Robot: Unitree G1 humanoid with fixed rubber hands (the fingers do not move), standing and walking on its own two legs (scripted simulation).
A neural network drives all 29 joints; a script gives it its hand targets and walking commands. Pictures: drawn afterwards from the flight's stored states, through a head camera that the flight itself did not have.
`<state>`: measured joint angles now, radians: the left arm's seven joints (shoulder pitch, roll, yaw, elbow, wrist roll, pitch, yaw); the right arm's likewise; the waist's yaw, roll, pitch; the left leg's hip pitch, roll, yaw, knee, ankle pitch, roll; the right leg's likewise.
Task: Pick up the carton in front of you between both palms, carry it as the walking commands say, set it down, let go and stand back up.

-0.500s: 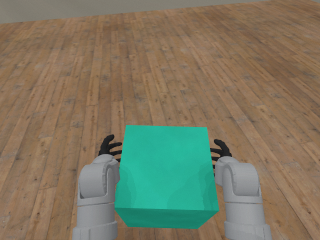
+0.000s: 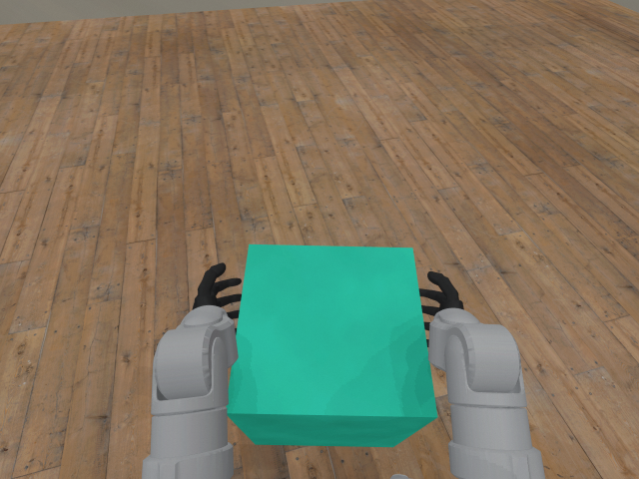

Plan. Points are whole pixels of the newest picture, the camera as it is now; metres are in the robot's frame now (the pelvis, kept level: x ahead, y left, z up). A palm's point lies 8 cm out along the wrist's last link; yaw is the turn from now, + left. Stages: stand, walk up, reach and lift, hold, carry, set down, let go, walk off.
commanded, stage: carry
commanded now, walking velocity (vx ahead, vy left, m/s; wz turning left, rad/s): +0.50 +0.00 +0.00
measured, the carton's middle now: (327, 354) +0.30 +0.00 -0.03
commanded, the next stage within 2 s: none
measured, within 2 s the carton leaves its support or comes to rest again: neither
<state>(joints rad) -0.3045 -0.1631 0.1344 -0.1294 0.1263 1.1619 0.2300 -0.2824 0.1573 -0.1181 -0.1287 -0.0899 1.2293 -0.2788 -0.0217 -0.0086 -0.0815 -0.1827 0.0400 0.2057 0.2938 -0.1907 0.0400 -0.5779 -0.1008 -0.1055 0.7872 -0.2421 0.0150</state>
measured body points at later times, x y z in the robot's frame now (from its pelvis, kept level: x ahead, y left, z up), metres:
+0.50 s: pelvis +0.31 -0.04 +0.00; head +0.32 -0.05 +0.45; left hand +0.61 +0.12 +0.09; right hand +0.61 -0.18 +0.07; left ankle +0.41 +0.11 -0.71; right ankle +0.24 -0.13 -0.75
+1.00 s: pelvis +0.63 +0.00 +0.00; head +0.64 +0.01 +0.45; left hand +0.94 +0.15 +0.08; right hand +0.93 -0.15 +0.07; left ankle +0.54 +0.08 -0.75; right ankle +0.76 -0.15 -0.71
